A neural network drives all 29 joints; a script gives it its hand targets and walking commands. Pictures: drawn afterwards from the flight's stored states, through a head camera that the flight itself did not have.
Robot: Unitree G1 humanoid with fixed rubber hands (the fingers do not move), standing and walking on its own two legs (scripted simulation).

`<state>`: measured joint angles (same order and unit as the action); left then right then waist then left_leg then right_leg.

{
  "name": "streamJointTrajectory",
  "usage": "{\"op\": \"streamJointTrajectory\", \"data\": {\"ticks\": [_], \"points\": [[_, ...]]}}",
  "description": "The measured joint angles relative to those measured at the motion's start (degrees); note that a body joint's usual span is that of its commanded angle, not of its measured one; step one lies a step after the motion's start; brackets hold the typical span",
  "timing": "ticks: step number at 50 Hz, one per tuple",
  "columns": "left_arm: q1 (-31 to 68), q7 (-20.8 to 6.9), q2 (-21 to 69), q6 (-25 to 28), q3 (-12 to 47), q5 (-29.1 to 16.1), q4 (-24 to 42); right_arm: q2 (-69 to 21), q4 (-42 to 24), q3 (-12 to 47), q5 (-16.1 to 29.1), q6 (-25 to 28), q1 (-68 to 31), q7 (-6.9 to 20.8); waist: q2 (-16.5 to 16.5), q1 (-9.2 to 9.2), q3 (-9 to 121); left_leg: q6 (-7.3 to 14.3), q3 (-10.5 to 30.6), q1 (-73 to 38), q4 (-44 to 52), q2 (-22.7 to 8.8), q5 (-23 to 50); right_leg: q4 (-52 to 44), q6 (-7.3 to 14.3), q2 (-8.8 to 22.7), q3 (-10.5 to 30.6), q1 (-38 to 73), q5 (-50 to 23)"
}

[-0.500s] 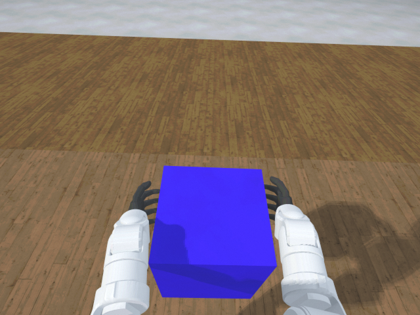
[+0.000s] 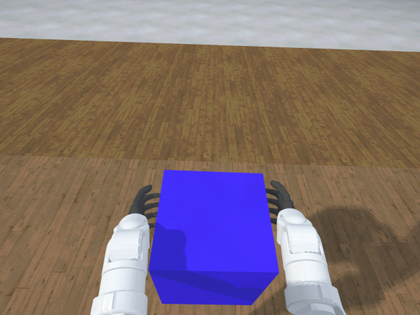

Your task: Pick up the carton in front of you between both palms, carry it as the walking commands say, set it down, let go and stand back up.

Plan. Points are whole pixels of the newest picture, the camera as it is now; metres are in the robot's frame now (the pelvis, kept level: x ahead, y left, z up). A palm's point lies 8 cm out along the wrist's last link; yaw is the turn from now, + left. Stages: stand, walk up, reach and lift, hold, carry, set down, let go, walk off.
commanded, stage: reach and lift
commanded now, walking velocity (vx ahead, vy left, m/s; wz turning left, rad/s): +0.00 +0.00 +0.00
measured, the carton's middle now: (210, 241) +0.29 +0.00 -0.05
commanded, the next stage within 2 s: hold in 0.20 s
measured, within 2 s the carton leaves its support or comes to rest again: neither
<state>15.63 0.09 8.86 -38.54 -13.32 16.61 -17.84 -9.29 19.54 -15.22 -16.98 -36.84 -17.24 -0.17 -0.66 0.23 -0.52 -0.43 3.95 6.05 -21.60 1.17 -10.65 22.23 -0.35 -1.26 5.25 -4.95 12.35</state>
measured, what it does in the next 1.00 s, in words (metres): stands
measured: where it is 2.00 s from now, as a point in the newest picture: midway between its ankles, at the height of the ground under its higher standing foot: (212, 254)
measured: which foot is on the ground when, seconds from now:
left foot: down 0.00-0.96, up 0.98-1.00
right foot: down 0.00-1.00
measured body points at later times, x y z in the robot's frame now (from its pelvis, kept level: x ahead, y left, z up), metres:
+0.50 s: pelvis -0.01 +0.00 +0.00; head -0.06 +0.00 +0.45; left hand +0.29 +0.15 +0.04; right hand +0.29 -0.16 +0.05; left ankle +0.02 +0.13 -0.74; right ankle +0.00 -0.13 -0.74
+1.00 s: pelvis +0.02 -0.02 -0.01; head -0.02 -0.03 +0.44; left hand +0.33 +0.12 +0.06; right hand +0.32 -0.18 +0.06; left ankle +0.01 +0.12 -0.73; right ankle +0.00 -0.12 -0.75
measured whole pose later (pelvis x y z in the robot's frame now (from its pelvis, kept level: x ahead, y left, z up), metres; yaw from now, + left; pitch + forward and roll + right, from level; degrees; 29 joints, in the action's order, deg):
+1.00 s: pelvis +0.02 -0.02 -0.01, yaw -2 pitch +1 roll +0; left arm 14.8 2.2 8.2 -50.0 -9.2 10.7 -5.3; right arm -7.5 3.3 -10.7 -12.0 -49.9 -14.3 -2.1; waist 1.3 0.6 7.6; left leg -0.7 0.0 17.5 -36.4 -1.5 -21.9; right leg 27.3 1.8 -0.6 -2.3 -12.9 14.8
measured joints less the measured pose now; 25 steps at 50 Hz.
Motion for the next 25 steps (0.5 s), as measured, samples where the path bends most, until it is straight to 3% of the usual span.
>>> {"op": "streamJointTrajectory", "data": {"ticks": [18, 25], "points": [[-2.6, 0.4, -0.6, -4.4, 3.0, -1.5, 6.1, 0.6, -6.1, 3.2, 1.8, -4.6, 2.5, -0.4, 0.2, -0.34, 0.2, -0.2, 0.3, -3.2, 2.4, -0.3, 1.0, -2.5, 0.2, -0.2, -0.3, 3.3, -1.0], [-0.9, -0.2, -0.2, -6.0, 1.9, -0.3, 4.5, 0.3, -4.8, 1.8, 0.6, -6.2, 1.0, 0.0, 0.2, -0.45, -0.5, -0.2, 0.3, -3.7, 1.7, -0.4, 1.0, -1.9, 0.2, -0.3, -0.3, 3.8, -1.1]]}}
